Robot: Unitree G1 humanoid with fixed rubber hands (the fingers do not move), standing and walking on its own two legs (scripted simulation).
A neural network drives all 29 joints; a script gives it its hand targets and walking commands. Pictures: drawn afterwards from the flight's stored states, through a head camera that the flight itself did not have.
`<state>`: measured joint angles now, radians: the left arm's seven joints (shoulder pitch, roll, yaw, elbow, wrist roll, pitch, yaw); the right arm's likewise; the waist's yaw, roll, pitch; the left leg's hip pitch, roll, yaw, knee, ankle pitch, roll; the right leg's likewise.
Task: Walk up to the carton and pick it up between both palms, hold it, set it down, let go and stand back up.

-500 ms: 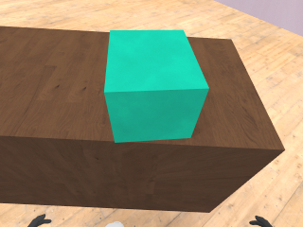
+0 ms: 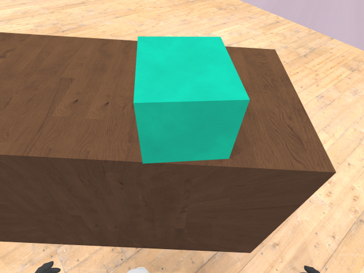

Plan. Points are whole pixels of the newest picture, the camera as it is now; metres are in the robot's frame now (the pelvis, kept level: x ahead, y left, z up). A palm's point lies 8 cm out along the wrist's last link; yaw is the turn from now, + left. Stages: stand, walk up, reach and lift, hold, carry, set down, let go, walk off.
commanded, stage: walk up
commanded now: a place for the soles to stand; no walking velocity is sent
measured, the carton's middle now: (183, 97) +0.50 +0.00 +0.11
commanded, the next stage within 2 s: reach and lift in 0.54 s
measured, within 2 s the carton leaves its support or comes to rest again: neither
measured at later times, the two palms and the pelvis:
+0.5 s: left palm out of the picture +0.11 +0.31 -0.09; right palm out of the picture +0.09 -0.31 -0.08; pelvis +0.00 +0.00 +0.00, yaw +0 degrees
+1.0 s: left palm (63, 237) +0.22 +0.26 -0.05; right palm out of the picture +0.11 -0.29 -0.07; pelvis +0.02 +0.01 +0.01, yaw -3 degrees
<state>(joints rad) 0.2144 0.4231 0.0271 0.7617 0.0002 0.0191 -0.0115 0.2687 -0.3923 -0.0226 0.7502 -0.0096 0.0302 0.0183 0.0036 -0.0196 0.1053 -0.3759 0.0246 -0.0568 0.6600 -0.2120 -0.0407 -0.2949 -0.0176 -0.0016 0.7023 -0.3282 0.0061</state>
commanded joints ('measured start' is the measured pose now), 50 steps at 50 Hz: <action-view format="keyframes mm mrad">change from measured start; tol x16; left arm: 1 -44 203 66 -29 -21 -61 9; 27 -29 209 53 -31 -19 -60 6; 28 -399 123 35 -286 -9 178 32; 36 -318 73 48 -429 95 429 50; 50 -1 -82 60 -680 29 346 134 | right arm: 1 -135 -238 -78 -15 19 -25 0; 37 -251 -145 -183 85 -66 -193 89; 50 -106 -243 -156 -217 76 -255 162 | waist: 1 -7 120 -141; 27 -23 122 -142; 31 -124 -269 -103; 35 -59 -12 62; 37 -27 214 -70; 50 29 62 -385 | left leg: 1 111 97 -127 -235 -193 87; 27 169 111 -86 -206 -172 88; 28 154 -49 154 -54 -313 25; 32 1036 -69 68 364 -140 6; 37 211 82 28 -131 6 -21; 46 432 33 31 -154 506 -49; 50 434 10 69 -178 432 -25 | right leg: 1 10 -108 170 -287 -104 -61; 27 -72 -100 191 -292 -85 -63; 28 -274 -39 -39 -178 -287 -93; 32 -1108 -284 152 -419 -602 -241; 38 11 85 -107 -79 207 -48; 50 67 92 -93 -268 444 -55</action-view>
